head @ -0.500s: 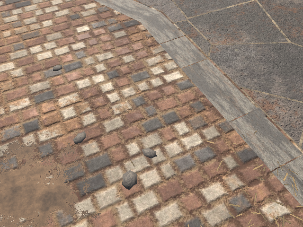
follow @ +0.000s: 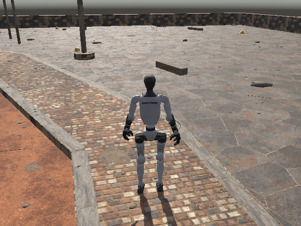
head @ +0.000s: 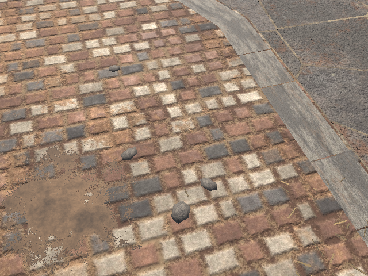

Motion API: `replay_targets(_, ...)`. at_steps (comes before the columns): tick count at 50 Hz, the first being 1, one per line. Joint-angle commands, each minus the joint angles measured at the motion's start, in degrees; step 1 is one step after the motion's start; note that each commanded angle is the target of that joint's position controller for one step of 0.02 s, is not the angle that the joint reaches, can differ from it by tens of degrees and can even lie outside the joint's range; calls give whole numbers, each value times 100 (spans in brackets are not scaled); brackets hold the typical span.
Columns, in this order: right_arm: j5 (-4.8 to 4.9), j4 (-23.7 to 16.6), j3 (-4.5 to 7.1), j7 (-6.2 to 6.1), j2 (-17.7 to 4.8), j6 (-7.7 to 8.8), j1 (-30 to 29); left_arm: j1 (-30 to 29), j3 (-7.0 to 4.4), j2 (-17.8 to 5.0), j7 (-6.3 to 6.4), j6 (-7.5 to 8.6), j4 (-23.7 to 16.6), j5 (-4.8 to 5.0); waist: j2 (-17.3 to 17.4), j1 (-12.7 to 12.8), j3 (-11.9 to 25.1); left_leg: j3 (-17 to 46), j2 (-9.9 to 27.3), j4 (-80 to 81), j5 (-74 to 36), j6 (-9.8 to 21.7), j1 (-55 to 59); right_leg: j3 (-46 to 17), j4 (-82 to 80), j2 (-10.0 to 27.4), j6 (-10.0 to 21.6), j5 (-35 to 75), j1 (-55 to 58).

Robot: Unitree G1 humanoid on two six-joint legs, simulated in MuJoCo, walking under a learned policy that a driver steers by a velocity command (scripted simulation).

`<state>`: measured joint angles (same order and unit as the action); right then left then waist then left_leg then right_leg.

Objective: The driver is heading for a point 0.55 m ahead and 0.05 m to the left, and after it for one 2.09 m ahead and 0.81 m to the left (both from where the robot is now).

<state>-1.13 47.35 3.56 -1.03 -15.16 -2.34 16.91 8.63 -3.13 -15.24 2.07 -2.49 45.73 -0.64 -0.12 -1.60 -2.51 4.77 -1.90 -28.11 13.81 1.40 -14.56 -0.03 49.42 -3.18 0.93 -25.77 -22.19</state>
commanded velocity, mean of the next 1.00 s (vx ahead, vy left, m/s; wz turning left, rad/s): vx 0.31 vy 0.00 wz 0.25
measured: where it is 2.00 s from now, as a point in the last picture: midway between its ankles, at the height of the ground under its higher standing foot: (141, 230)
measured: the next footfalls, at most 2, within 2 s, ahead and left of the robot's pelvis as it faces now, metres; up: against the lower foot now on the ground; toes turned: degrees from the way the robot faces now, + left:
right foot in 0.12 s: +0.03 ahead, -0.11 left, +0.00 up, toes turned +7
left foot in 0.64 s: +0.10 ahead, +0.18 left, +0.00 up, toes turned +24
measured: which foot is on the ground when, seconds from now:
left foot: down 0.00-0.12, up 0.14-0.62, down 0.64-1.00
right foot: up 0.00-0.10, down 0.12-0.66, up 0.68-1.00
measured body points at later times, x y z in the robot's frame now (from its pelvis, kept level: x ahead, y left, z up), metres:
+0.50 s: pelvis +0.02 +0.00 +0.01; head +0.03 +0.00 +0.46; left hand -0.03 +0.28 -0.11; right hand +0.23 -0.21 -0.11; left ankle +0.01 +0.14 -0.69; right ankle -0.01 -0.11 -0.74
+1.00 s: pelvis +0.19 +0.14 +0.00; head +0.21 +0.16 +0.45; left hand +0.23 +0.41 -0.14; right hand +0.24 -0.11 -0.13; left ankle +0.07 +0.16 -0.74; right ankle +0.35 +0.05 -0.68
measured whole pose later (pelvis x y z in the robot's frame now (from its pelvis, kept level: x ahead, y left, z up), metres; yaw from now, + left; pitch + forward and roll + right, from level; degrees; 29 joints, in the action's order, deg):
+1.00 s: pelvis +0.19 +0.14 +0.00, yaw +13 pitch +0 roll +0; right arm -1.2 52.9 1.3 -0.6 -11.5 4.8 23.7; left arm 11.7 -3.2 -14.5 -3.4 0.2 50.0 -1.5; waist -2.5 -1.0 -2.3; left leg -11.5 -3.5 -11.3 17.4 3.9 5.1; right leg 1.5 52.1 2.7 2.7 -2.3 -38.9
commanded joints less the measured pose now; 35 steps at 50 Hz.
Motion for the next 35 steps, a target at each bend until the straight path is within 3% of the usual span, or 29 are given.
replay_targets(1, 35, -342, 268, 3, -874, -5, -140, -96, -15, -242, -6, 140, -415, 23, 872, -8, 444, 1425, 1155, 689, -2340, 1033, 718, -83, -472, 3, -110, -5, -205)
replay_targets(3, 36, -341, 321, 39, -968, -51, -186, 70, -9, -281, 13, 163, -440, 81, 995, -12, 552, 1604, 1132, 601, -2344, 952, 643, -70, -1171, -73, -112, 110, 256)
replay_targets(5, 92, -420, 345, 74, -1007, -93, -518, 579, -14, -295, 63, 206, -336, 65, 947, 279, 578, 1680, 903, 383, -1918, 653, 228, 5, -2543, -140, -80, 870, 1130)
replay_targets(6, 122, -477, 312, 73, -864, -84, -550, 761, -70, -513, 111, 248, -296, 3, 660, 299, 578, 1567, 631, 126, -1023, 349, -293, -331, -3204, 227, -7, 1128, 1718)
replay_targets(7, 98, -513, 211, 81, -415, -63, -214, 793, -158, -1014, 154, 254, -370, -88, -618, 124, 586, 836, -26, -962, 608, 46, -1011, -1755, -3787, 1675, 278, 754, 2163)
replay_targets(8, 43, -596, 239, 24, -518, -76, -254, 408, -248, -1461, 107, 204, -512, -104, -1485, 114, 341, -30, -573, -1994, 2055, -91, -1631, -2697, -3822, 2614, 986, 1591, 1445)
replay_targets(9, -75, -547, 304, 43, -877, -91, -309, 521, -178, -1125, 59, 211, -535, -165, -872, 133, 332, 193, -166, -2867, 1875, -23, -1553, -2615, -3831, 2604, 1256, 1277, 1260)
replay_targets(10, -77, -453, 341, 109, -908, -98, -347, 332, -81, -775, 31, 234, -557, -154, -543, 33, 161, 230, -57, -3162, 1398, 29, -1632, -2169, -3924, 2247, 1148, 321, 1148)
replay_targets(11, -72, -391, 346, 191, -885, -110, -279, 127, -48, -666, 18, 244, -614, -147, -616, -43, 3, 116, -3, -3328, 1034, -3, -1760, -1753, -4047, 1894, 944, -149, 1183)
replay_targets(12, -101, -393, 340, 283, -863, -113, -321, 141, -53, -689, 46, 283, -608, -113, -848, -12, -29, 12, 49, -3453, 778, -58, -1972, -1526, -4133, 1734, 863, -276, 1407)
replay_targets(13, -100, -377, 316, 357, -823, -102, -362, 261, -63, -704, 52, 321, -591, -105, -855, 81, -48, -59, 74, -3476, 635, -129, -2116, -1326, -4177, 1634, 850, -171, 1618)
replay_targets(16, -97, -519, 259, 476, -689, -66, -805, 854, -128, -783, 16, 448, -388, -81, -578, 366, -80, -136, 141, -3139, 383, -265, -2483, -1082, -4244, 1770, 871, 55, 2256)
replay_targets(22, -101, -758, 180, 588, -520, -11, -1327, 1221, -213, -859, -70, 611, -162, -108, -662, 544, -213, -389, 379, -2206, 157, -267, -2470, -546, -4360, 2049, 928, 97, 2378)
replay_targets(28, -99, -1042, 63, 653, -396, 90, -1774, 1330, -264, -940, -165, 670, 20, -148, -753, 590, -353, -868, 405, -1045, 429, 113, -1431, 193, -4095, 2062, 833, 544, 1743)
replay_targets(30, -127, -947, 29, 571, -333, 169, -1425, 1393, -252, -960, -224, 623, 158, -112, -729, 395, -311, -1022, 205, -582, 470, 328, -611, 253, -3813, 2115, 850, 1349, 1419)
replay_targets(31, -157, -737, 33, 503, -294, 239, -838, 1265, -232, -949, -247, 591, 198, -47, -513, 30, -173, -1099, 28, -71, 117, 432, 270, 486, -3247, 1983, 788, 2024, 1080)
replay_targets(32, -204, -355, 135, 408, -508, 332, 56, 1293, -155, -781, -276, 581, 235, -30, 39, -345, 344, -1024, -121, 244, 27, 492, 1554, 872, -2031, 1587, 658, 2757, 685)
replay_targets(33, -321, -187, 240, 292, -962, 410, 1067, 1161, 0, -385, -311, 565, 41, -54, 1070, -798, 1126, 665, 1316, 864, 1530, 636, 2776, 1156, -127, 1166, 440, 1353, -233)
replay_targets(34, -183, -220, 371, 197, -1761, 432, 1235, 1115, 27, -179, -344, 558, -243, -35, 2067, -696, 1098, 3205, 2674, 1875, 2121, 1097, 3054, 715, 1271, 240, 290, -693, -1862)
replay_targets(35, -122, -255, 301, 133, -1451, 440, 849, 868, -96, -651, -306, 519, -124, -56, 852, -614, 546, 2669, 2555, 1745, 1702, 1037, 2393, -310, 1852, 460, 413, -264, -2048)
